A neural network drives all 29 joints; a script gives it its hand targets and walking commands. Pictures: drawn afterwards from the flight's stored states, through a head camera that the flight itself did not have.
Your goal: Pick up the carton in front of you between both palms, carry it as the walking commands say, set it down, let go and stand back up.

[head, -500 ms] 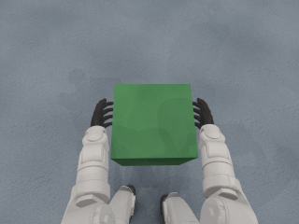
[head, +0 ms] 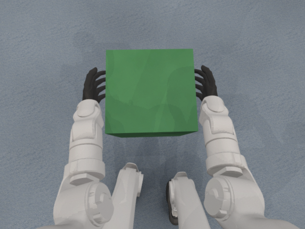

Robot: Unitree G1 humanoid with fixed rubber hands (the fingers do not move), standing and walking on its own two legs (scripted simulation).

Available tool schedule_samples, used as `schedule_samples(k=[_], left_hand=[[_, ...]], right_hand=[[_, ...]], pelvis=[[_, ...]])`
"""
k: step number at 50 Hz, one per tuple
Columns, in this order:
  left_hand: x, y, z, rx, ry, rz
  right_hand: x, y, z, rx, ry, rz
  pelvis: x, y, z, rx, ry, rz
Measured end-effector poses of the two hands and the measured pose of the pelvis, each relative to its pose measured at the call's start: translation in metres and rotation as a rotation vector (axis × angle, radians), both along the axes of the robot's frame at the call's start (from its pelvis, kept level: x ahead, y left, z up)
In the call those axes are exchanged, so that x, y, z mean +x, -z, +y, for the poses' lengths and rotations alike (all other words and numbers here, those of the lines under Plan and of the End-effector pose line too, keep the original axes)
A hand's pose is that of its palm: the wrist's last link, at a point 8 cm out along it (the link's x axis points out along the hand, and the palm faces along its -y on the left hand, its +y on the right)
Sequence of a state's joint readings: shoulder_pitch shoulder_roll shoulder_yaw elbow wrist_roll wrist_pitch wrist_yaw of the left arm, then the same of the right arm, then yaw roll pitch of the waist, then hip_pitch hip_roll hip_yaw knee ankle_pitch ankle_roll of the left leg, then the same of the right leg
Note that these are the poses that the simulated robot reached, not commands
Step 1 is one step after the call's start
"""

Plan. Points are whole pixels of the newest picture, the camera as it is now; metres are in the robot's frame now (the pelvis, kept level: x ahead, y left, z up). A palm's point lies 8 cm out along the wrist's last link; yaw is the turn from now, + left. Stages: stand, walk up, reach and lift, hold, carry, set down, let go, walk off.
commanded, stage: set down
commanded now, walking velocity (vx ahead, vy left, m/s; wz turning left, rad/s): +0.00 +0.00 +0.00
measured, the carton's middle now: (150, 101) +0.45 +0.06 -0.16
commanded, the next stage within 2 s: none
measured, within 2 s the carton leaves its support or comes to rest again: rests again in 1.40 s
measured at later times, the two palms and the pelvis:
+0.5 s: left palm (101, 104) +0.45 +0.22 -0.24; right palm (188, 95) +0.51 -0.07 -0.23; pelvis -0.03 +0.01 -0.12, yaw -2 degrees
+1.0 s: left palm (106, 106) +0.47 +0.24 -0.37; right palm (177, 96) +0.55 -0.05 -0.38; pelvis -0.03 +0.00 -0.21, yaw -2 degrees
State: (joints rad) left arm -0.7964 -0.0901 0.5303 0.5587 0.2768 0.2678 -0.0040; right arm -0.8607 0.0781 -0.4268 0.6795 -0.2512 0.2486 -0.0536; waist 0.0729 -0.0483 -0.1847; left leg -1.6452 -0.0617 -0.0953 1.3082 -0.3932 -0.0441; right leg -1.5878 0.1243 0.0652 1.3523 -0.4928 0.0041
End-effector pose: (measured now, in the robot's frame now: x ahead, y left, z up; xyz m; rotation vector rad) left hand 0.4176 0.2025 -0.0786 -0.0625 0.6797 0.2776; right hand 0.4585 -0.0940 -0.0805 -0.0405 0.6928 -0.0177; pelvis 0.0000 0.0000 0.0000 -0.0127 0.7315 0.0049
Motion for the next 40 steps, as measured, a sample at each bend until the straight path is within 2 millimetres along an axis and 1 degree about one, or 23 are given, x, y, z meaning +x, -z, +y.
schedule_samples(k=[10, 17, 30, 40], left_hand=[[0.014, 0.069, 0.009, 0.0, -0.02, -0.003], [0.022, 0.112, 0.014, -0.001, -0.036, 0.002], [0.035, 0.189, 0.024, 0.014, -0.059, 0.03], [0.047, 0.252, 0.033, 0.022, -0.078, 0.047]], right_hand=[[0.021, 0.068, 0.01, -0.009, -0.03, -0.006], [0.035, 0.109, 0.016, -0.019, -0.049, -0.002], [0.06, 0.185, 0.029, -0.034, -0.099, 0.02], [0.079, 0.251, 0.039, -0.043, -0.137, 0.033]], pelvis=[[-0.015, 0.054, 0.005, -0.01, 0.004, 0.066], [-0.025, 0.088, 0.008, -0.014, 0.01, 0.079], [-0.039, 0.141, 0.007, -0.008, 0.021, 0.074], [-0.04, 0.18, 0.004, 0.006, 0.028, 0.048]])
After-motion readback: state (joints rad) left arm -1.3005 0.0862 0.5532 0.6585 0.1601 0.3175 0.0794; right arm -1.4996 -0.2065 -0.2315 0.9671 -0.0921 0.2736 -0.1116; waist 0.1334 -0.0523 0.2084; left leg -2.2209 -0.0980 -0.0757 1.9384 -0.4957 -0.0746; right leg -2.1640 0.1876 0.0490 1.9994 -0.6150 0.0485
